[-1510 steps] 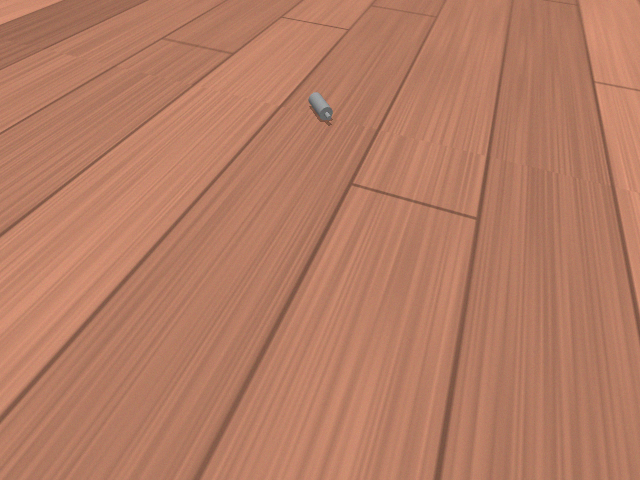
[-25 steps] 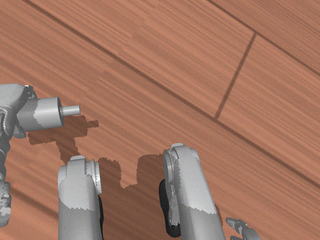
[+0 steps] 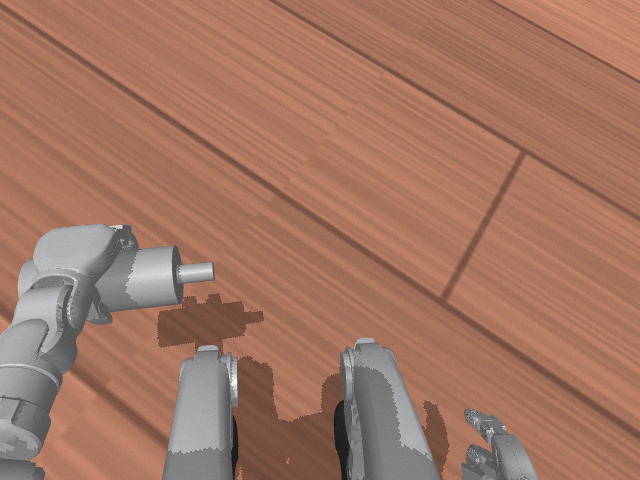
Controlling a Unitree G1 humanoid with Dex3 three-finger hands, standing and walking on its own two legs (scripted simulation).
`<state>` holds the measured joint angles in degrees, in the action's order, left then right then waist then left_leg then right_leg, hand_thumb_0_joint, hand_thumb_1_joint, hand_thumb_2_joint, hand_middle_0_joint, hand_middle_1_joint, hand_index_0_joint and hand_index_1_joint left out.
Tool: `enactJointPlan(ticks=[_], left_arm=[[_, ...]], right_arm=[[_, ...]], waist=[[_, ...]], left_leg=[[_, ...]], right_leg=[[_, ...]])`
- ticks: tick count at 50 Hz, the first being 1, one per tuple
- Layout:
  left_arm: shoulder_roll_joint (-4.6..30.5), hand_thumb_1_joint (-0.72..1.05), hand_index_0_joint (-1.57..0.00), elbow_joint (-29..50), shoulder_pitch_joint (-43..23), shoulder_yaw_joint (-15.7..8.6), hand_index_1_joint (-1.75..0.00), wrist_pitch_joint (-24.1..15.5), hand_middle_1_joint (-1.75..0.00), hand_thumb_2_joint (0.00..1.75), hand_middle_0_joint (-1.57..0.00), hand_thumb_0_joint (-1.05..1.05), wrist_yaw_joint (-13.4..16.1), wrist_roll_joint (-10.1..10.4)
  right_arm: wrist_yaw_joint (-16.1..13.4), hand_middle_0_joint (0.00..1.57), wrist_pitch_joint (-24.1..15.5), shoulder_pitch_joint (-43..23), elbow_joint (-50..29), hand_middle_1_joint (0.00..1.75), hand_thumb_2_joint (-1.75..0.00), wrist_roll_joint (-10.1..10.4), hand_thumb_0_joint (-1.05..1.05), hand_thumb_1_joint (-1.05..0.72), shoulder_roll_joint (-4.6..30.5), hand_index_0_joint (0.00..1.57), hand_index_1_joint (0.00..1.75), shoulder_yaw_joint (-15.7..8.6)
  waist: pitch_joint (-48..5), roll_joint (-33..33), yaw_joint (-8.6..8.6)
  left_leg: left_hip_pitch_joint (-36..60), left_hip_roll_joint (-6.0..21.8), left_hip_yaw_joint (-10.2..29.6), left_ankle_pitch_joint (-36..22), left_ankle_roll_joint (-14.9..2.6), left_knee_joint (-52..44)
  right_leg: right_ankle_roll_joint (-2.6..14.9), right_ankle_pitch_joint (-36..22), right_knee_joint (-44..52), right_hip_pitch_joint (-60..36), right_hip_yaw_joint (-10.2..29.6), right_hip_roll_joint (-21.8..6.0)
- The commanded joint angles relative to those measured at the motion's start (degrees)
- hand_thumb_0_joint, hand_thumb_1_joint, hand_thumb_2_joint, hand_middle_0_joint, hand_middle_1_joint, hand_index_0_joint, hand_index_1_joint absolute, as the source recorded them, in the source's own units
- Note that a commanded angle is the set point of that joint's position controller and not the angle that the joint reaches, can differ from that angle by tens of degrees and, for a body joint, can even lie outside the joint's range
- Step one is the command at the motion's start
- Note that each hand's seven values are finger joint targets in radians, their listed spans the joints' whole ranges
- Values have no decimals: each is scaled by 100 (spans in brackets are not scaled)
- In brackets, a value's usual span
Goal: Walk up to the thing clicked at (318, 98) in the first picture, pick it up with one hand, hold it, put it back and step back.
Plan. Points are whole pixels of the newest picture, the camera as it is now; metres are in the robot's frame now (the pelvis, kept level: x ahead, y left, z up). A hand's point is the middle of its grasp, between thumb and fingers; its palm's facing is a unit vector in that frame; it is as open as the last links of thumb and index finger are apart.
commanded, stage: lift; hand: left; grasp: from above
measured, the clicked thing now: (128, 279) +0.40 +0.23 -0.12
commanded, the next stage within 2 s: hold in 0.86 s
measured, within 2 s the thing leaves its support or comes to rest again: neither
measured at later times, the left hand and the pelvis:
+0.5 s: hand (45, 272) +0.34 +0.24 +0.07, palm faces -0.48 -0.09 -0.87, open 11.0 cm; pelvis +0.03 -0.01 +0.16, yaw +1 degrees
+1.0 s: hand (12, 217) +0.35 +0.23 +0.15, palm faces -0.48 -0.10 -0.87, open 11.0 cm; pelvis +0.06 +0.00 +0.23, yaw +1 degrees
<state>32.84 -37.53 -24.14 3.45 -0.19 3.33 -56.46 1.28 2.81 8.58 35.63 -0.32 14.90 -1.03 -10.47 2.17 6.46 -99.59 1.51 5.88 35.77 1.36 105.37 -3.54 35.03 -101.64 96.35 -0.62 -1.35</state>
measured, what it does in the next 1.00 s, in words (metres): rises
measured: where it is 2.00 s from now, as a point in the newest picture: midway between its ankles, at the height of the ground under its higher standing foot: (288, 477)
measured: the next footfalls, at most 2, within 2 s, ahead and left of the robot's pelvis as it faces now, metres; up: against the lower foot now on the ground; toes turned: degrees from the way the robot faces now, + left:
none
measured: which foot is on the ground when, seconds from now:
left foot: down 0.00-1.00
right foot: down 0.00-1.00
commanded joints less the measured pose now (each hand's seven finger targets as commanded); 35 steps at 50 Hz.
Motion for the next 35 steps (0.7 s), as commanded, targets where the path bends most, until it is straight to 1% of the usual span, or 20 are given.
enactJointPlan(ticks=[1,3,4,5,6,7,11,13,15,16,18,19,20,23,25,29,31,32,33,35], left_arm=[[1399,78,-111,1482,-1611,-596,-73,156,-72,97,-113,0,212,126],[1392,77,-111,1637,-1478,-589,-71,197,-70,95,-112,0,184,127],[1347,78,-111,1484,-1261,-605,-73,221,-73,94,-112,0,176,144],[1257,79,-112,1730,-1351,-516,-74,223,-73,96,-113,0,154,161],[1359,78,-112,1612,-1217,-629,-72,232,-70,97,-114,0,142,170],[1142,79,-112,1587,-1177,-446,-73,219,-72,98,-114,0,96,158],[1036,78,-112,1275,-1113,-427,-71,98,-69,97,-114,0,44,141],[828,78,-112,1214,-1162,-286,-73,8,-71,96,-113,0,40,120],[778,78,-111,1070,-1018,-327,-74,-46,-73,94,-112,0,115,89],[610,79,-111,965,-934,-203,-72,-58,-71,92,-112,0,155,63],[618,76,-109,1127,-1210,-170,-74,-85,-73,92,-110,0,277,12],[642,73,-107,942,-1051,-248,-73,-78,-72,91,-108,0,338,-3],[541,73,-108,993,-1092,-150,-72,-87,-70,91,-109,0,389,-23],[606,75,-109,897,-1189,-166,-73,-64,-71,95,-111,0,558,-118],[545,76,-110,903,-1302,-68,-74,-53,-72,97,-112,0,637,-151],[518,76,-111,725,-1404,-52,-74,81,-72,98,-113,0,790,-142],[349,74,-109,544,-1305,29,-74,138,-72,98,-110,0,801,-104],[460,75,-109,513,-1353,-36,-74,164,-72,99,-111,0,813,-93],[356,74,-110,321,-1155,-6,-73,192,-70,98,-112,0,801,-89],[343,72,-108,301,-1266,55,-72,209,-69,98,-111,0,769,-83]], right_arm=[[-193,20,-119,500,-393,30,-90,88,0,-89,1020,20,30,-415],[-244,20,-103,461,-427,30,-90,123,0,-89,993,20,30,-400],[-261,20,-105,435,-420,30,-90,140,0,-89,963,20,30,-379],[-287,20,-101,419,-438,30,-90,150,0,-89,926,20,30,-381],[-313,20,-107,402,-426,30,-90,171,0,-89,940,20,30,-377],[-340,20,-121,393,-396,30,-90,174,0,-89,887,20,30,-355],[-435,20,-232,394,-290,30,-90,190,0,-89,844,20,30,-343],[-461,20,-293,409,-262,30,-90,190,0,-89,820,20,30,-341],[-477,20,-351,416,-227,30,-90,191,0,-90,805,20,30,-350],[-473,20,-372,427,-211,30,-90,199,0,-89,786,20,30,-336],[-488,20,-418,468,-179,30,-90,214,0,-90,769,20,30,-358],[-489,20,-440,496,-123,30,-90,197,0,-90,775,20,30,-362],[-485,20,-456,525,-78,30,-90,188,0,-90,751,20,30,-358],[-482,20,-496,563,-57,30,-90,192,0,-90,782,20,30,-365],[-481,20,-523,593,31,30,-90,173,0,-90,759,20,30,-361],[-467,20,-538,575,58,30,-90,180,0,-89,772,20,30,-363],[-450,20,-544,592,86,30,-90,168,0,-89,761,20,30,-363],[-448,20,-535,545,53,30,-90,176,0,-89,773,20,30,-366],[-438,20,-526,570,67,30,-90,172,0,-89,769,20,30,-372],[-429,20,-513,542,52,30,-90,181,0,-89,761,20,30,-370]], waist=[[-3202,939,-58],[-3160,822,-115],[-2934,714,-122],[-2976,687,-139],[-2903,539,-172],[-2675,581,-108],[-2076,327,-141],[-1917,368,-124],[-1946,373,-223],[-1849,330,-231],[-1946,414,-230],[-1870,334,-236],[-1818,377,-239],[-1846,314,-276],[-1728,389,-247],[-1505,316,-268],[-1458,224,-281],[-1453,248,-326],[-1368,241,-341],[-1287,228,-343]], left_leg=[[3475,-90,-362,-691,-232,-2196],[3735,-88,-386,-734,-232,-2465],[3739,-94,-396,-657,-236,-2612],[3893,-104,-461,-730,-249,-2695],[4025,-102,-451,-719,-252,-2843],[4071,-98,-443,-664,-241,-3009],[4374,-59,-362,-504,-238,-3610],[4607,-46,-356,-537,-220,-3847],[4906,-50,-336,-702,-192,-4075],[5040,-45,-337,-770,-181,-4196],[5360,-84,-433,-1023,-166,-4352],[5430,-76,-416,-1056,-162,-4449],[5540,-86,-453,-1162,-154,-4545],[5912,-131,-532,-1376,-153,-4821],[6099,-136,-549,-1508,-142,-5013],[6505,-165,-592,-1627,-138,-5400],[6629,-168,-562,-1775,-129,-5542],[6747,-172,-585,-1826,-126,-5644],[6833,-164,-573,-1847,-109,-5753],[6968,-169,-575,-1935,-106,-5917]], right_leg=[[411,-900,1835,-2104,-249,202],[413,-918,2146,-2511,-227,212],[402,-865,2309,-2672,-210,208],[402,-913,2499,-2884,-170,226],[398,-903,2652,-3083,-158,226],[397,-865,2772,-3159,-147,233],[392,-735,3321,-3616,-105,249],[397,-779,3542,-3796,-74,248],[404,-867,3733,-4052,-68,265],[416,-920,3836,-4127,-76,261],[432,-1086,4132,-4467,-20,276],[411,-1103,4231,-4592,-30,271],[411,-1206,4351,-4702,-20,260],[398,-1405,4647,-5096,-30,278],[390,-1537,4834,-5245,-19,295],[359,-1674,5285,-5655,24,259],[340,-1793,5433,-5829,39,258],[336,-1835,5527,-5959,20,253],[342,-1841,5566,-6015,4,259],[343,-1922,5713,-6139,14,265]])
